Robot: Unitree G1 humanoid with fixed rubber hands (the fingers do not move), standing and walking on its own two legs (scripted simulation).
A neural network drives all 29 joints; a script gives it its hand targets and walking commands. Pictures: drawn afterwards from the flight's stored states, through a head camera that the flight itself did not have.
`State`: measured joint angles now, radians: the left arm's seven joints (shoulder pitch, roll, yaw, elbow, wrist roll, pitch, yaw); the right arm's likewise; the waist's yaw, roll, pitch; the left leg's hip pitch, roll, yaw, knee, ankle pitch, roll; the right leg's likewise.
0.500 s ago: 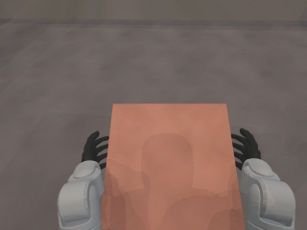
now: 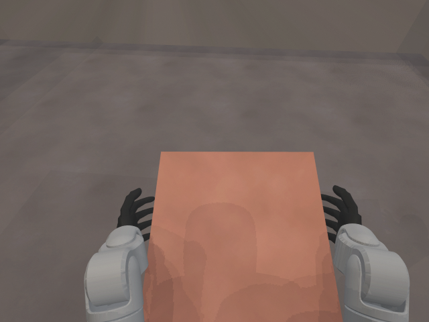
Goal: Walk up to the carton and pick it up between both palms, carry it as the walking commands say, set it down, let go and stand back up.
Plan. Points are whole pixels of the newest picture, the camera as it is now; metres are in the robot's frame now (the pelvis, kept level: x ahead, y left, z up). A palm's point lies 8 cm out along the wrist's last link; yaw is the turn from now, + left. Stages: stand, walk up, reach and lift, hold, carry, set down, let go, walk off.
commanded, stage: carry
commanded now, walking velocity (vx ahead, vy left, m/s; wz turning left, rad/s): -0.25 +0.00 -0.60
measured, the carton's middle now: (235, 238) +0.27 +0.00 +0.02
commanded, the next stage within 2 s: none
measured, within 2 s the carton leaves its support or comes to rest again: neither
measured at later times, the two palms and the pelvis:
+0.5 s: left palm (189, 263) +0.19 +0.08 +0.09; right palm out of the picture +0.13 -0.26 +0.08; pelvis -0.08 -0.05 -0.01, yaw -11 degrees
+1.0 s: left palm out of the picture +0.08 +0.08 +0.08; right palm out of the picture -0.06 -0.24 +0.09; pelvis -0.21 +0.01 +0.00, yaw -26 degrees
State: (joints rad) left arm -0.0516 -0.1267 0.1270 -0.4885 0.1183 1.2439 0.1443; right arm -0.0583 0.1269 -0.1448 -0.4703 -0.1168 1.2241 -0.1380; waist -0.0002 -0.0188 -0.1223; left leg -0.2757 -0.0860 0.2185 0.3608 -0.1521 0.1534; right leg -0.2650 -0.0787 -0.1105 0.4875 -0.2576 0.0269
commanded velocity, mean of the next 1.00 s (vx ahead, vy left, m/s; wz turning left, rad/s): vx -0.25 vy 0.00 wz -0.60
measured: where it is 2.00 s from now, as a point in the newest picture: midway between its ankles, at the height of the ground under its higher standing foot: outside the picture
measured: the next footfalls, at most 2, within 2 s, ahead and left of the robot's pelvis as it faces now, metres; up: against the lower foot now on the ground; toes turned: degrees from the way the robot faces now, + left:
right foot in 0.46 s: -0.06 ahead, -0.18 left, +0.00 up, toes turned -15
left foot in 0.84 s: -0.13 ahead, +0.10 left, +0.00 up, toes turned -16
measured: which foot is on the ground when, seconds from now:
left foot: down 0.00-0.48, up 0.50-0.82, down 0.84-1.00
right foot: down 0.00-0.04, up 0.06-0.44, down 0.46-0.84, up 0.86-1.00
